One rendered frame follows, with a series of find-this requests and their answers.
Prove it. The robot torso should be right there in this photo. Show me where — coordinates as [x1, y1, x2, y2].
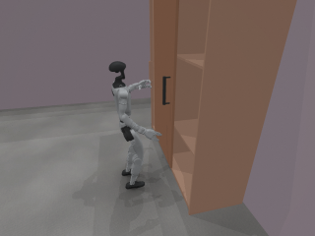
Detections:
[111, 85, 132, 134]

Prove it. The robot right hand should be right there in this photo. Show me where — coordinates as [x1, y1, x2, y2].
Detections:
[144, 129, 162, 142]

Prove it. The robot right shin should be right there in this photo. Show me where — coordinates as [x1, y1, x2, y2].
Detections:
[130, 157, 144, 185]

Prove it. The left robot forearm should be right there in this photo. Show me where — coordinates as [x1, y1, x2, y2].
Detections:
[128, 83, 139, 92]

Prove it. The right robot upper arm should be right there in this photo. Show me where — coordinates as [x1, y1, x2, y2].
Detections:
[117, 88, 129, 121]

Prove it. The handle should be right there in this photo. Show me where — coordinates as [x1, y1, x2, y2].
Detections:
[162, 76, 171, 105]
[149, 61, 152, 81]

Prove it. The robot left hand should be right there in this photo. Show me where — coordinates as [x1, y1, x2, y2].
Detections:
[138, 80, 152, 90]

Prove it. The right robot forearm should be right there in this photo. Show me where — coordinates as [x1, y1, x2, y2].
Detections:
[121, 114, 147, 135]

